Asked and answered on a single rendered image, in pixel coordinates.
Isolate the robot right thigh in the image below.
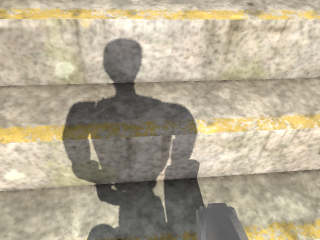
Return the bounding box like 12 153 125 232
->
196 203 249 240

